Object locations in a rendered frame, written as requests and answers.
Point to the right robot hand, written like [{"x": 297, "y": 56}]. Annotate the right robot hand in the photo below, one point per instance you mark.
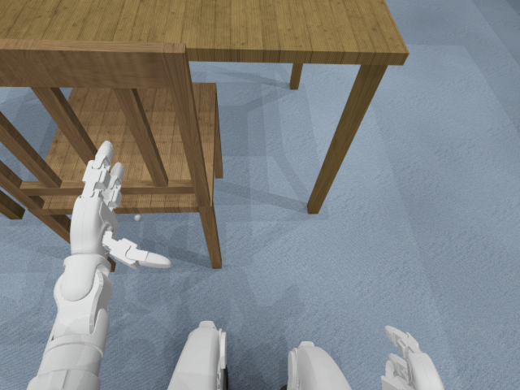
[{"x": 418, "y": 372}]

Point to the robot left forearm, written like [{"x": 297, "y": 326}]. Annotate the robot left forearm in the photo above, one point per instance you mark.
[{"x": 77, "y": 342}]

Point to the robot right thigh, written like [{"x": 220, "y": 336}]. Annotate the robot right thigh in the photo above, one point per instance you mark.
[{"x": 311, "y": 368}]

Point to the robot left thigh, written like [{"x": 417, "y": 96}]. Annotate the robot left thigh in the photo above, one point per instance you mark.
[{"x": 203, "y": 356}]

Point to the robot thigh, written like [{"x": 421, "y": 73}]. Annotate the robot thigh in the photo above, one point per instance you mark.
[
  {"x": 203, "y": 356},
  {"x": 311, "y": 368}
]

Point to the table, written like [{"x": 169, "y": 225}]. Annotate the table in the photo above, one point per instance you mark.
[{"x": 361, "y": 32}]

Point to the chair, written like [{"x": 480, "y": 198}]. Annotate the chair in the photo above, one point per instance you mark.
[{"x": 139, "y": 96}]

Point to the left robot hand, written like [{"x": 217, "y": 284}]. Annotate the left robot hand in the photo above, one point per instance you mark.
[{"x": 93, "y": 213}]

